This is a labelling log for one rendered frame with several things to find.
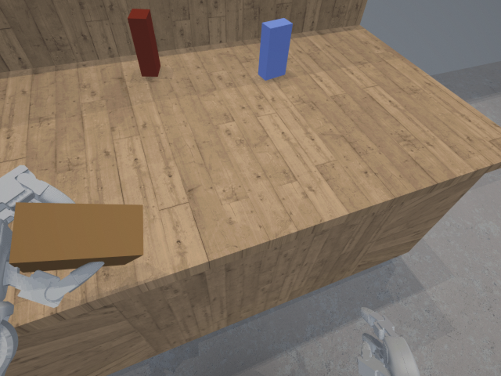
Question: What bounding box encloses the robot left forearm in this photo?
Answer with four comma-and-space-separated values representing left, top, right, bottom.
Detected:
0, 301, 18, 376

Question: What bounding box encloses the sponge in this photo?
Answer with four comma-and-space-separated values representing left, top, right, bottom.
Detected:
9, 202, 143, 273

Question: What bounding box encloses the left robot hand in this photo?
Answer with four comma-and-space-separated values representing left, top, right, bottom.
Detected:
0, 165, 105, 308

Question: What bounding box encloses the right robot hand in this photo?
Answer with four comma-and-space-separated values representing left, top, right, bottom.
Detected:
358, 307, 420, 376

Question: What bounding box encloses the table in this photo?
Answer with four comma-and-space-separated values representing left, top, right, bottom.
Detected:
0, 0, 501, 376

